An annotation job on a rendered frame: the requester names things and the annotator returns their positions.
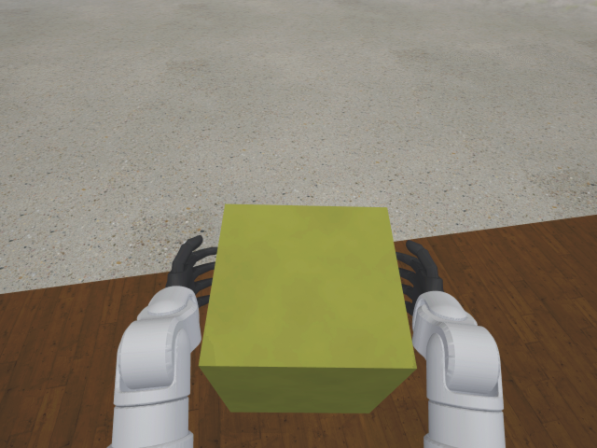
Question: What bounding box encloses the left robot hand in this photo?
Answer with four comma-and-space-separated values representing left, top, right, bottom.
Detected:
165, 235, 217, 308

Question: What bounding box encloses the carton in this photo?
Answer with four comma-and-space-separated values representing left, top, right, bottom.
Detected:
199, 204, 417, 413

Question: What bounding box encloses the right robot hand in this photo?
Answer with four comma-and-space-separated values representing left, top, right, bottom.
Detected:
396, 240, 444, 316

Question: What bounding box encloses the robot left forearm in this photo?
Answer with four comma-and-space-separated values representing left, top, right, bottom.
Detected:
107, 286, 201, 448

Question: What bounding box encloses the robot right forearm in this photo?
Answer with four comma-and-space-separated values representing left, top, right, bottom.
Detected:
412, 291, 506, 448

